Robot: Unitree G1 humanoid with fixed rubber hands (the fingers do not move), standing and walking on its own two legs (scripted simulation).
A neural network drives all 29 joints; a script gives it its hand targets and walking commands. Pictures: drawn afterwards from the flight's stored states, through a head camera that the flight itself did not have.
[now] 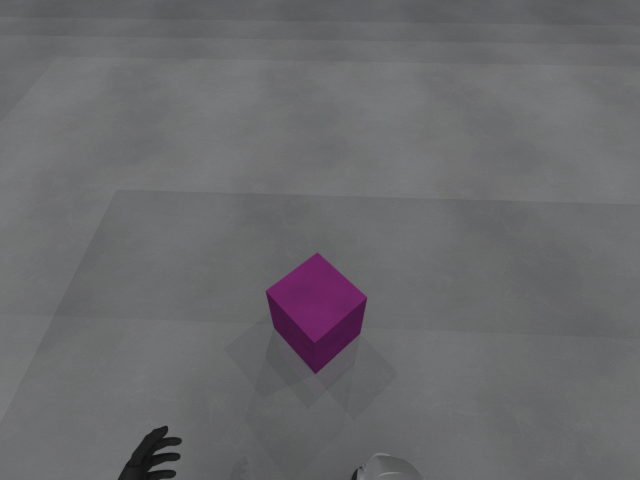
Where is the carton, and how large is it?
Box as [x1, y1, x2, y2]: [266, 252, 366, 373]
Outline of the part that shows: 317,252 266,290 274,327 315,373 359,333 366,301 366,297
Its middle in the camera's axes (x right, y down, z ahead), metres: +0.00 +0.24 +1.20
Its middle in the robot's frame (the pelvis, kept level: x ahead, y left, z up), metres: +0.62 -0.03 -0.63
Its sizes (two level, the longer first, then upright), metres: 0.210 0.200 0.250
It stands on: the floor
